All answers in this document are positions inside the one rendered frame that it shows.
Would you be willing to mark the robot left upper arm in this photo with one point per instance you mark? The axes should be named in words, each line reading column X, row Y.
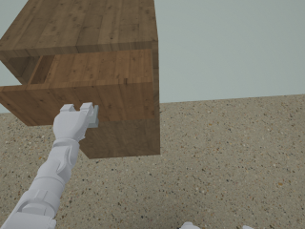
column 22, row 220

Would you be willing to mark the left robot forearm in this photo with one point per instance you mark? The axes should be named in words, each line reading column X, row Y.
column 43, row 196

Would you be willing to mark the handle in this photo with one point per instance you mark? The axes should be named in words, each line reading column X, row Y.
column 94, row 118

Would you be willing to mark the right robot shin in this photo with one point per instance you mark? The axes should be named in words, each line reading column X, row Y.
column 187, row 223

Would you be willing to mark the cabinet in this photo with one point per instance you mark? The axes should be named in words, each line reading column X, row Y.
column 53, row 27

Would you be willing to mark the left robot hand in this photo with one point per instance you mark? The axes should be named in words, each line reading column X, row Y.
column 72, row 124

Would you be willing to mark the drawer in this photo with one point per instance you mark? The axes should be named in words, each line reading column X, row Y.
column 119, row 82

